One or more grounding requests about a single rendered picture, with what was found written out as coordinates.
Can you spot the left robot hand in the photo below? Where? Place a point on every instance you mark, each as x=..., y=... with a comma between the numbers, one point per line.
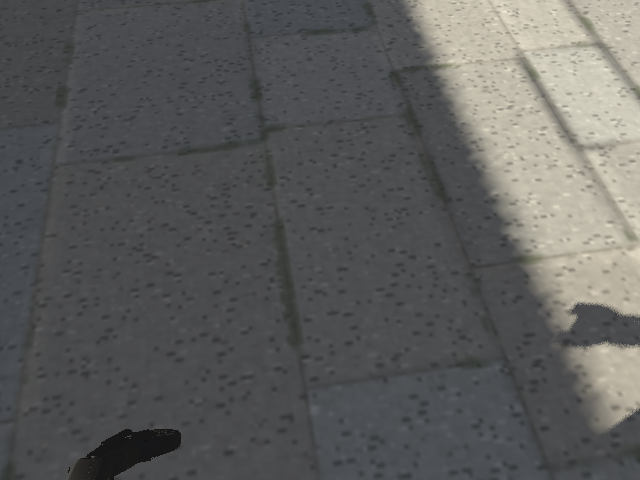
x=122, y=451

